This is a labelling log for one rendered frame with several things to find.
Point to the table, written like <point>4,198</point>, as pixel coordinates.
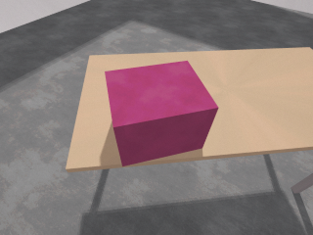
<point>264,99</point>

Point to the carton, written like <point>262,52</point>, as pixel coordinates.
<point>158,111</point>

